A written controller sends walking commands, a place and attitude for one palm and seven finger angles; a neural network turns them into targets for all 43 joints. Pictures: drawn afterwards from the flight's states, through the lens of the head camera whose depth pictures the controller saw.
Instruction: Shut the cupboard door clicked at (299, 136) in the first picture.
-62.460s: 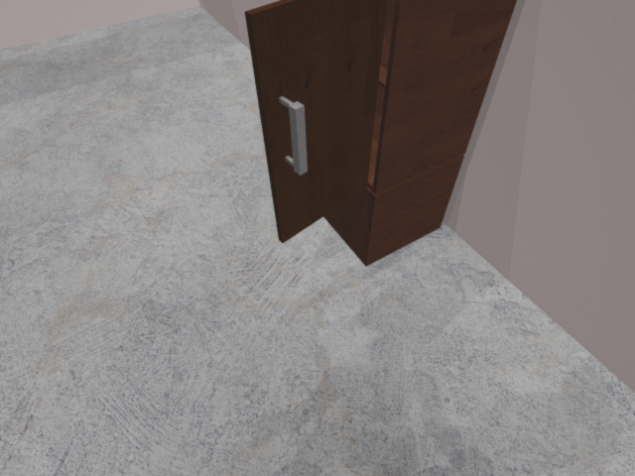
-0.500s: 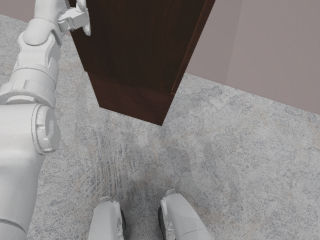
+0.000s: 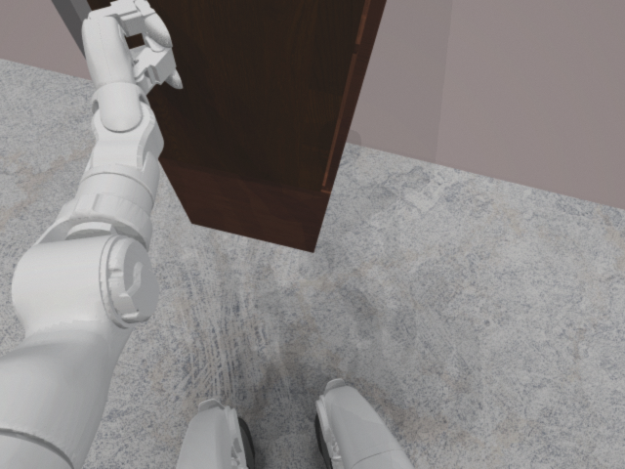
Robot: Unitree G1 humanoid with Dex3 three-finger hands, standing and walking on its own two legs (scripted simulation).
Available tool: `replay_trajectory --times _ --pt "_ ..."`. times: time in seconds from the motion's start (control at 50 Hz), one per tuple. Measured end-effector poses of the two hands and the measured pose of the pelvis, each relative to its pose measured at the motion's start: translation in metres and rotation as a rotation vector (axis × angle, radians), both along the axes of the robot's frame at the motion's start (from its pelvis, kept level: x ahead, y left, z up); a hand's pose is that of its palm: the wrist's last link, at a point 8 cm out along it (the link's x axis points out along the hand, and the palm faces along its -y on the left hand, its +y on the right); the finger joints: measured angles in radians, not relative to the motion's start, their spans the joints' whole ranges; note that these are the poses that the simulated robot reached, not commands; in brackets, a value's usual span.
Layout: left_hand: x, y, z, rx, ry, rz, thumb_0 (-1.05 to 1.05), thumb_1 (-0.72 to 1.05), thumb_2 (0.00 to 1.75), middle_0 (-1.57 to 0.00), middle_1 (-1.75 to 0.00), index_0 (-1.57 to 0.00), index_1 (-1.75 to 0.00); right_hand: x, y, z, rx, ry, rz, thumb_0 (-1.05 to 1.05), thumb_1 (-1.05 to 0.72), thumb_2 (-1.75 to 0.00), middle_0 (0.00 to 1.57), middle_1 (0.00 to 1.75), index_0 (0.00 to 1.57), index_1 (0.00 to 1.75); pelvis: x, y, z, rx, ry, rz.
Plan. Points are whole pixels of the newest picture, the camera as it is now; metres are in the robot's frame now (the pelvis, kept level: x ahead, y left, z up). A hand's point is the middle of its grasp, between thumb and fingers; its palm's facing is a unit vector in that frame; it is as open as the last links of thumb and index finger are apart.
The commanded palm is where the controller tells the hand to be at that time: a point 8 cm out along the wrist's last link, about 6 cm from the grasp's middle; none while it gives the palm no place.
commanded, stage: pull the fist back off the door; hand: left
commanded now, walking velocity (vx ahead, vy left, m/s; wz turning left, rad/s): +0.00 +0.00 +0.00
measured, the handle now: (89, 11) +0.66 +0.14 +0.10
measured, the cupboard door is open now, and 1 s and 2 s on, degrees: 2 2 2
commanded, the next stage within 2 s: draw the hand back to the body in 0.58 s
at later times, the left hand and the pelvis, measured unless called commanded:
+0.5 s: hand (177, 113) +0.50 +0.06 +0.10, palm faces +0.06 -1.00 -0.02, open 3.1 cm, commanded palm +0.47 +0.11 +0.10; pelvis +0.01 -0.02 +0.03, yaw +2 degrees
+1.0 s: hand (122, 152) +0.43 +0.10 +0.14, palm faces +0.09 -1.00 -0.03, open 3.1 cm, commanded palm +0.38 +0.15 +0.15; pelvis +0.01 -0.02 +0.06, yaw +1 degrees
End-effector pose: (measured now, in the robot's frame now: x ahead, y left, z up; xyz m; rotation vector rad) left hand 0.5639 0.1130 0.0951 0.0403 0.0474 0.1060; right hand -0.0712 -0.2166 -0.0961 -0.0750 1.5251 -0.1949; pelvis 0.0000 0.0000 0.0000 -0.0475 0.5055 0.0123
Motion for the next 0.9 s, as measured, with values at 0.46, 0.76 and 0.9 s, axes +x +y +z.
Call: replay_trajectory --times 0.46,0.76,0.9 --pt "-0.083 -0.005 0.006 -0.019 -0.063 -0.043 0.01 0.90 0.89 -1.30 -1.50 -1.30 -1.50 0.105 -0.067 0.014 -0.088 -0.227 0.117 0.01 -0.91 -0.90 0.20 0.29 0.19 0.30 0.014 -0.019 0.027 0.040 -0.133 0.024" --pt "-0.094 -0.007 0.021 -0.018 -0.071 -0.057 0.01 0.90 0.90 -1.30 -1.50 -1.30 -1.50 0.119 -0.049 0.005 -0.042 -0.303 0.117 0.01 -0.91 -0.90 0.20 0.29 0.20 0.30 0.004 -0.021 0.028 0.047 -0.161 0.027" --pt "-0.121 0.014 0.029 -0.008 -0.077 -0.039 0.01 0.90 0.89 -1.30 -1.50 -1.30 -1.50 0.103 -0.047 0.015 -0.029 -0.284 0.063 0.01 -0.91 -0.90 0.20 0.29 0.20 0.30 0.008 -0.019 0.041 0.056 -0.211 -0.006"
